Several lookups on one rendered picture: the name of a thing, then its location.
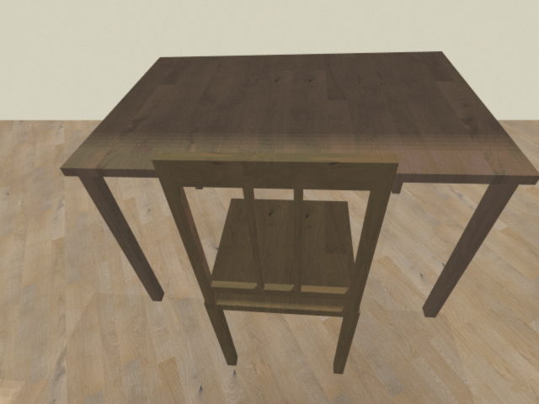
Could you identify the table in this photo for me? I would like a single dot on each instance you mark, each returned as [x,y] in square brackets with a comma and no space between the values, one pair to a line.
[412,104]

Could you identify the chair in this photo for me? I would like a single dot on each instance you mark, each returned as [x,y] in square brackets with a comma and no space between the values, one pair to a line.
[280,255]

